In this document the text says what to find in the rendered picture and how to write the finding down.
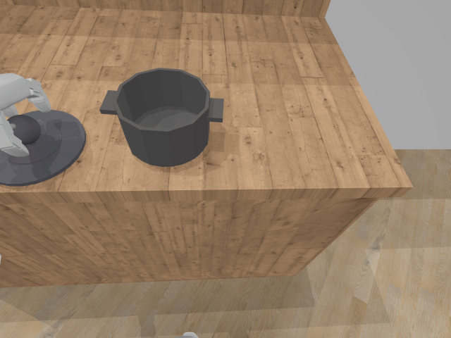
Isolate knob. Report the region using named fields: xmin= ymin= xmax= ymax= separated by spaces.
xmin=7 ymin=115 xmax=41 ymax=145

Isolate lid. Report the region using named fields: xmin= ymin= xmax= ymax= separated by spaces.
xmin=0 ymin=110 xmax=86 ymax=187

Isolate pot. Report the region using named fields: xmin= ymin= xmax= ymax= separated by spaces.
xmin=99 ymin=68 xmax=224 ymax=167

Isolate table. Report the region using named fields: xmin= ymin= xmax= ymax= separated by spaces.
xmin=0 ymin=0 xmax=413 ymax=288

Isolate robot left hand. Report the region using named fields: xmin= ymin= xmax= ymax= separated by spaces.
xmin=0 ymin=73 xmax=51 ymax=157

